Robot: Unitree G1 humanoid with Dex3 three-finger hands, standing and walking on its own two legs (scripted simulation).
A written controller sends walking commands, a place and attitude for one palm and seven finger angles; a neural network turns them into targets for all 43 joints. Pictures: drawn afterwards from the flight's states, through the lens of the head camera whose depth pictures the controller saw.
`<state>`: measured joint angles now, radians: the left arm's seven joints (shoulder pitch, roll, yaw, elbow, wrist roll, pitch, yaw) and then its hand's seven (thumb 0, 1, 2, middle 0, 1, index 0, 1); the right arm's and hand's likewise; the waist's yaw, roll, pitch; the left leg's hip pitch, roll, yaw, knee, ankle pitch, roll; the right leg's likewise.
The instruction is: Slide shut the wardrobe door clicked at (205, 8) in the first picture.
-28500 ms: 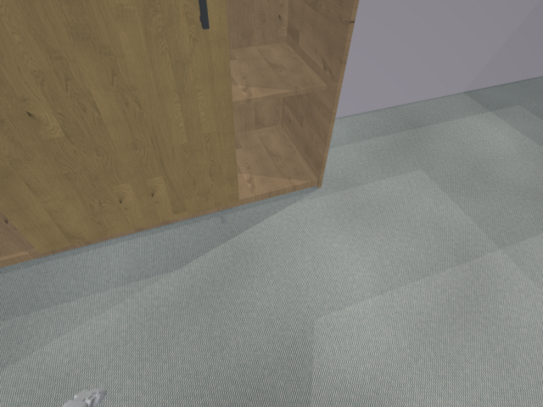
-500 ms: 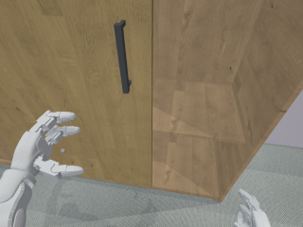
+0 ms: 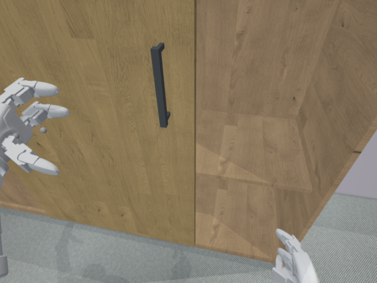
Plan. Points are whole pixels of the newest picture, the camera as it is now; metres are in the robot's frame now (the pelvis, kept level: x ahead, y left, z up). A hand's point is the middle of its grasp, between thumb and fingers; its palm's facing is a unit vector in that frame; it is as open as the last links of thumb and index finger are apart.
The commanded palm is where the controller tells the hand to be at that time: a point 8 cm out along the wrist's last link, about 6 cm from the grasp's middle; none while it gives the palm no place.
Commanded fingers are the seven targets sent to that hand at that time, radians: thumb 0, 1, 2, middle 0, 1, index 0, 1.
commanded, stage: raise the hand with hooked fingers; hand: left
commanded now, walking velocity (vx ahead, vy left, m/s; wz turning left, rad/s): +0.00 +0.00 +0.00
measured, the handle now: (162, 88) +0.50 +0.13 +0.20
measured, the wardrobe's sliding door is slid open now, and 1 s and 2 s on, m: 0.43 0.43 0.43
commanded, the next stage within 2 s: move the hooked fingers beside the handle in 0.48 s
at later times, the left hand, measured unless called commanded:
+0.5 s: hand (56, 131) +0.28 +0.28 +0.23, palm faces +0.05 -0.99 -0.14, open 14.0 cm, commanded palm +0.24 +0.32 +0.23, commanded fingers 0.00 -0.50 0.30 -0.30 -1.20 -0.30 -1.20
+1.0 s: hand (81, 111) +0.33 +0.25 +0.24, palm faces -0.03 -1.00 -0.08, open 13.9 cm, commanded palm +0.30 +0.30 +0.22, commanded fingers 0.00 -0.50 0.30 -0.30 -1.20 -0.30 -1.20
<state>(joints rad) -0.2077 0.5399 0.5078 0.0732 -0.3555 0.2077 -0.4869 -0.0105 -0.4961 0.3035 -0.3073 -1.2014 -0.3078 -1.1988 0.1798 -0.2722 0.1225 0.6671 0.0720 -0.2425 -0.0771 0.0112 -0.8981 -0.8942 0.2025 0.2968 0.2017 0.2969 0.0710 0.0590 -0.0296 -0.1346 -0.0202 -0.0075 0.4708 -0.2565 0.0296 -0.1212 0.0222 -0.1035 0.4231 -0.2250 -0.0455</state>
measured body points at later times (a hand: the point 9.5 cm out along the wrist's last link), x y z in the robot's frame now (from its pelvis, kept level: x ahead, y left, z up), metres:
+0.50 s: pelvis +0.00 +0.00 +0.00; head -0.03 -0.03 +0.45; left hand +0.28 +0.33 +0.24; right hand +0.20 -0.23 -0.07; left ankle +0.00 +0.10 -0.74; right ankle +0.01 -0.09 -0.74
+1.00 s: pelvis +0.01 +0.00 +0.00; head -0.02 -0.02 +0.45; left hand +0.33 +0.30 +0.25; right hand +0.20 -0.23 -0.07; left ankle +0.00 +0.10 -0.74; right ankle +0.01 -0.09 -0.74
